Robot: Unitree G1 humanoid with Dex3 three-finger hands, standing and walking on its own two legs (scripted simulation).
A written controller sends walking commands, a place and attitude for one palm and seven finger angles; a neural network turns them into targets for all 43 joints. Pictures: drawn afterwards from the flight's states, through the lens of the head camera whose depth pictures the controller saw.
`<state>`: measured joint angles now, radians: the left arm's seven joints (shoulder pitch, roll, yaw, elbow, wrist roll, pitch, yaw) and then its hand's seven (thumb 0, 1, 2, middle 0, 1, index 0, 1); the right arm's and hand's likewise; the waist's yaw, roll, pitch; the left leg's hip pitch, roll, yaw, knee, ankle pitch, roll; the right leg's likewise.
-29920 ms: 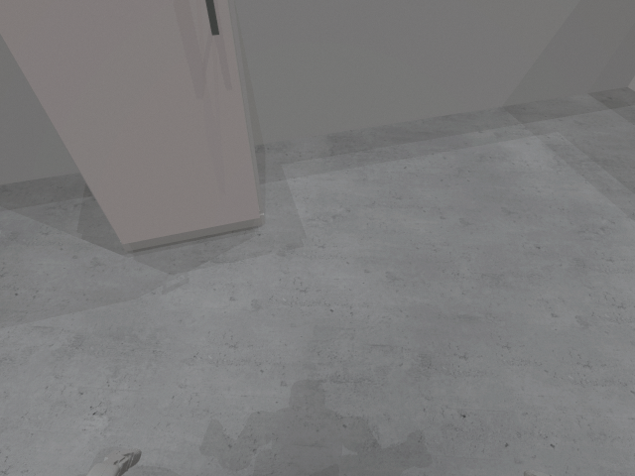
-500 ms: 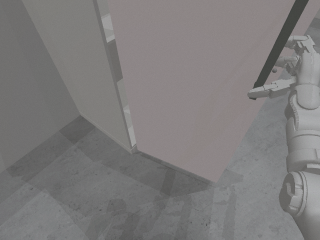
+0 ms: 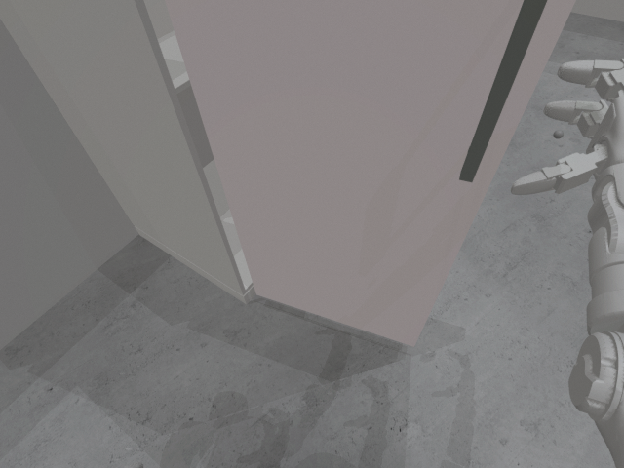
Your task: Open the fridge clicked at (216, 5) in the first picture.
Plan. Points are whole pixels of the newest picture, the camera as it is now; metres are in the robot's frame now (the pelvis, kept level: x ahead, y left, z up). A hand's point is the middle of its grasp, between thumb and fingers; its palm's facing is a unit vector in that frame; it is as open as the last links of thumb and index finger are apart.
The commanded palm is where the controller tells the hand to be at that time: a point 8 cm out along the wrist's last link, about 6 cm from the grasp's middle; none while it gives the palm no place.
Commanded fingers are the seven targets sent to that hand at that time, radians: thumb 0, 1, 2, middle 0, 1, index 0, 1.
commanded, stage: slip the hand off the handle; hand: right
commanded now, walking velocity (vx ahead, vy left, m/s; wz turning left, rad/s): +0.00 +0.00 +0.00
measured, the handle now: (498, 88) +0.54 -0.15 +0.21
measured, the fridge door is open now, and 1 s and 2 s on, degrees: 76 76 76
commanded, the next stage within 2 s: draw the hand back to the body in 1.08 s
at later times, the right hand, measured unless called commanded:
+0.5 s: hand (567, 178) +0.40 -0.21 +0.19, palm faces +0.11 +0.98 -0.14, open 14.7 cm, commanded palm +0.37 -0.26 +0.20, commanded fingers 0.00 0.55 -0.20 0.25 1.15 0.25 1.15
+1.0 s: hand (575, 223) +0.34 -0.20 +0.20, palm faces +0.13 +0.98 -0.15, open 14.7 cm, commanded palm +0.32 -0.25 +0.20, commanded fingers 0.00 0.55 -0.20 0.25 1.15 0.25 1.15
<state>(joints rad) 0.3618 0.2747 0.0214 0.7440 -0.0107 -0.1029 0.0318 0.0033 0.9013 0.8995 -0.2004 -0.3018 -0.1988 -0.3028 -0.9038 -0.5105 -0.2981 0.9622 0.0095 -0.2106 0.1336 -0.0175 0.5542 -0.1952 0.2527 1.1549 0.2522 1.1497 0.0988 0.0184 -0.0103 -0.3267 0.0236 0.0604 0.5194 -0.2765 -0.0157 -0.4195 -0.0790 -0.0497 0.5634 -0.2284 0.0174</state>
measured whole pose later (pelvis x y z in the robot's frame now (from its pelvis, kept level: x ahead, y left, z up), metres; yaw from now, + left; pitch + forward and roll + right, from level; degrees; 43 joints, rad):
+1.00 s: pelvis -0.01 +0.02 +0.00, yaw -1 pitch -4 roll +1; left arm 0.20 0.24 -0.04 0.70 -0.05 -0.11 0.10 0.01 0.90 0.90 -0.20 -0.30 -0.20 -0.30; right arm -0.39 -0.37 -0.23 0.30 0.14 0.02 0.14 -0.02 0.56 -0.19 0.25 1.15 0.25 1.15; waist -0.01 -0.02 0.00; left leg -0.15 0.01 0.08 0.48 -0.27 0.01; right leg -0.23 -0.09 -0.03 0.48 -0.19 0.04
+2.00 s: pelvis +0.00 +0.02 +0.01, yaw -1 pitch -6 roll +0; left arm 0.20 0.23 -0.04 0.70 0.01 -0.13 0.08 0.01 0.90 0.90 -0.20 -0.30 -0.20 -0.30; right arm 0.16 -0.29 -0.28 -0.23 0.10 -0.01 -0.13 -0.01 0.13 -0.40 0.24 0.91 0.24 0.90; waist -0.07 -0.06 0.04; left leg -0.02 0.01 0.08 0.37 -0.23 0.01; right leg -0.11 -0.08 -0.04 0.38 -0.16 0.05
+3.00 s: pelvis +0.00 +0.00 +0.01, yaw -1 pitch -4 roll +1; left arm 0.19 0.22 -0.02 0.65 0.01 -0.11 0.08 0.01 0.90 0.90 -0.20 -0.30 -0.20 -0.30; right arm 0.45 -0.32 -0.35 -0.38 0.07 -0.11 -0.13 0.01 -0.89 -0.89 0.21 0.31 0.21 0.30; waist -0.04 -0.05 0.02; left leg -0.08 0.01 0.07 0.38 -0.23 -0.02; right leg -0.19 -0.08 -0.04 0.46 -0.20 0.03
